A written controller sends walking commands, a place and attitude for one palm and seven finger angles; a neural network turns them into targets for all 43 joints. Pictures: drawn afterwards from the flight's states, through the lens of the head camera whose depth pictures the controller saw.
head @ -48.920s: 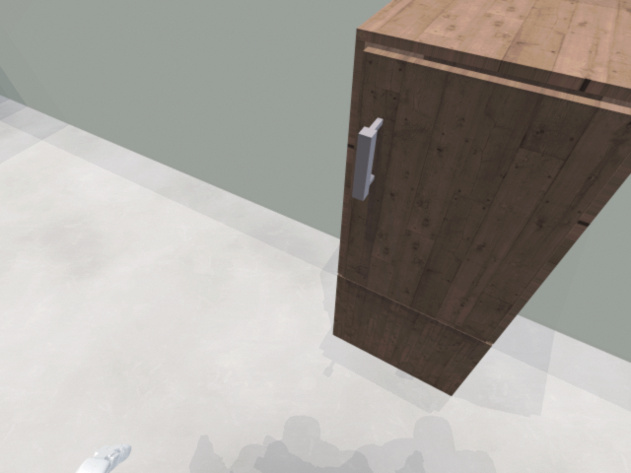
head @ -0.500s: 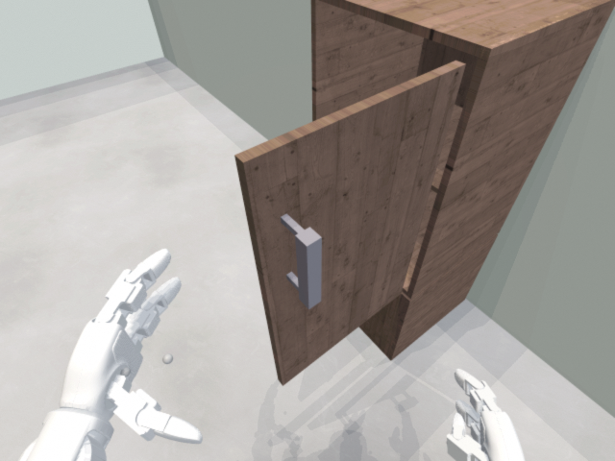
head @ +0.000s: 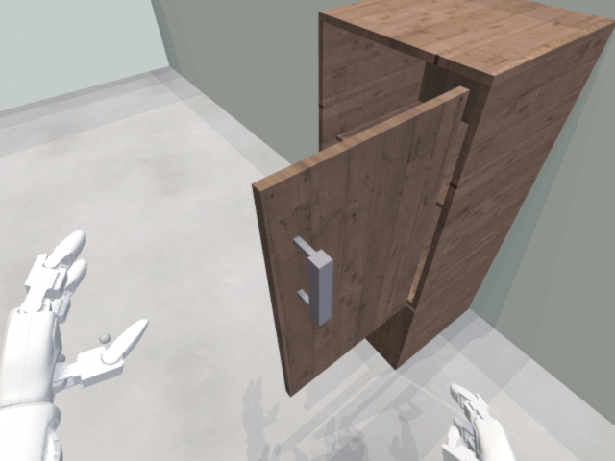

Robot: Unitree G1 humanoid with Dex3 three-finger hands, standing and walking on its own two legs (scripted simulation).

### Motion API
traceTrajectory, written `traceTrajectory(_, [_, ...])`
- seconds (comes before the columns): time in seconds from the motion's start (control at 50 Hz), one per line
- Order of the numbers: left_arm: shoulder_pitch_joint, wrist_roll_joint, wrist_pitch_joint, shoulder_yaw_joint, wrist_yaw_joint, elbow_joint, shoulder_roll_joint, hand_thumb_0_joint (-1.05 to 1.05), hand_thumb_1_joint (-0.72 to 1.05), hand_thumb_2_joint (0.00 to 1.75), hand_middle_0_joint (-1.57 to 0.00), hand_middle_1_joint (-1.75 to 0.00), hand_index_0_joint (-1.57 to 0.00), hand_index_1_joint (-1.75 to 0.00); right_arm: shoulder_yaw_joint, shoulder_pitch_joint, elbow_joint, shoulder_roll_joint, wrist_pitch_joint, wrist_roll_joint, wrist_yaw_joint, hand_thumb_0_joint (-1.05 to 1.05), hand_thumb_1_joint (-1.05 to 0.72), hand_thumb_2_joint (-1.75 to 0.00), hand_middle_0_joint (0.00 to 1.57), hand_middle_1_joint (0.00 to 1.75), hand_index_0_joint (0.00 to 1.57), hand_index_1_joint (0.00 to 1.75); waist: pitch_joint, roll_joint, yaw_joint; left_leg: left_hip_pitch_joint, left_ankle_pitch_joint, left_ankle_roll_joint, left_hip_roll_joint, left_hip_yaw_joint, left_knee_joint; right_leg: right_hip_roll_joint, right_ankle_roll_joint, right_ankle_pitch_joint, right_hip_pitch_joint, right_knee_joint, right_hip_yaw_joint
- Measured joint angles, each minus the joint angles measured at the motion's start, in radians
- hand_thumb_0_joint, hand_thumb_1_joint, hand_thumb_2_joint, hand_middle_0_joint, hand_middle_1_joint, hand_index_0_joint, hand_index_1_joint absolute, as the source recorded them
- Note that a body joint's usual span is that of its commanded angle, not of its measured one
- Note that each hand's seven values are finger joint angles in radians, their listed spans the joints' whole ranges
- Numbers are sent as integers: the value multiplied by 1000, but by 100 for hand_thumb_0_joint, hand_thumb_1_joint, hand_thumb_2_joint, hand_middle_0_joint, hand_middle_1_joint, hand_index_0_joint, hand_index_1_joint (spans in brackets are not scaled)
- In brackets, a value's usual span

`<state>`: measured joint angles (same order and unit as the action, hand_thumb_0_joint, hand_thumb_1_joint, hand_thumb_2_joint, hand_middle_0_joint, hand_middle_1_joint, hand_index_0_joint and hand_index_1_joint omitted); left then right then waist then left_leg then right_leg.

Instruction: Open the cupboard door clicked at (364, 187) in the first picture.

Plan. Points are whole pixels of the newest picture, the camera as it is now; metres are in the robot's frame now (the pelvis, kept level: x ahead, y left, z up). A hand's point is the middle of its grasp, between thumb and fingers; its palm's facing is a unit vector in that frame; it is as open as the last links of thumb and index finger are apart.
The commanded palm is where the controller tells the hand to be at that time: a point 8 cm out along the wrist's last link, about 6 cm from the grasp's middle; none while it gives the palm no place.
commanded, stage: draw the hand back to the body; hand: left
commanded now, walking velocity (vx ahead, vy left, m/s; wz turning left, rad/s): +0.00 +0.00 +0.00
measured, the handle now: (310, 281) +0.35 +0.05 +0.05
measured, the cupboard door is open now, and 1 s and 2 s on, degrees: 91 91 91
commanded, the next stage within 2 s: step back with the hand held close in 0.56 s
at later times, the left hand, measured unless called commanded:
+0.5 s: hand (92, 331) +0.19 +0.25 +0.14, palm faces +0.45 -0.80 -0.39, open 7.5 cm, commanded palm +0.14 +0.29 +0.17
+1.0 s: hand (88, 341) +0.18 +0.25 +0.14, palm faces +0.30 -0.81 -0.51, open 7.4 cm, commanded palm +0.12 +0.29 +0.17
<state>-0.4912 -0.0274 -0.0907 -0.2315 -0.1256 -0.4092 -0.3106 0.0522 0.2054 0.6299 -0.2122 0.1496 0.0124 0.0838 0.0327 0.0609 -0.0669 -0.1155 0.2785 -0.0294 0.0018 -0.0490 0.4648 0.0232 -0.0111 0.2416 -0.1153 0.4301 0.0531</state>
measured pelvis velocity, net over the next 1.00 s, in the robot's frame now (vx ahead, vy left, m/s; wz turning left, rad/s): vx -0.03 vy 0.00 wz -0.03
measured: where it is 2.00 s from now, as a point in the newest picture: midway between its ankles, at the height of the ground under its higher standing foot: outside the picture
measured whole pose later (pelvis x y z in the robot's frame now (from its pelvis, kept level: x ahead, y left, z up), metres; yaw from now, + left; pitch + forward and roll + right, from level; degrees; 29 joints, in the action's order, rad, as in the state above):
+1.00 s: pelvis -0.03 +0.00 +0.00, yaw -2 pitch +0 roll -1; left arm -0.56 -0.04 -0.14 -0.38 -0.11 -0.48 -0.41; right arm -0.02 0.14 0.57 -0.24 0.02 -0.01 0.08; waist 0.07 0.03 -0.01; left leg -0.24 0.23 -0.03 -0.02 -0.07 0.47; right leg 0.00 -0.01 0.17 -0.24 0.41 0.03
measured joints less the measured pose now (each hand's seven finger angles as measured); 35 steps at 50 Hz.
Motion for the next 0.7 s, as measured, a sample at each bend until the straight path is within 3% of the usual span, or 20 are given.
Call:
traceTrajectory(0.22, [26,-16,0,-105,1,27,-29,0,66,80,-21,-30,-20,-30,-25,-21,17,-11,-25,0,-3,2,-90,-90,20,30,20,30,11,-2,-12,43,-15,9,-11,-1,-46,-13,8,-19,45,-54,-1])
traceTrajectory(0.32, [34,-21,-1,-110,0,40,-14,0,79,86,-21,-30,-20,-30,-34,-28,21,-18,-33,-2,-7,2,-90,-90,20,30,20,30,15,2,-13,50,-19,11,-14,1,-56,-17,11,-24,53,-66,1])
traceTrajectory(0.46, [30,-19,9,-78,7,46,-4,1,87,89,-21,-30,-20,-30,-37,-30,25,-15,-36,0,-6,2,-90,-90,20,30,20,30,19,-2,-11,54,-25,16,-17,2,-65,-21,16,-27,55,-70,2])
traceTrajectory(0.7, [39,-23,0,-96,8,46,-15,1,89,90,-21,-30,-21,-30,-37,-29,31,-7,-33,-2,-7,2,-90,-90,20,30,20,30,21,9,-8,60,-31,22,-26,2,-68,-29,22,-35,63,-78,2])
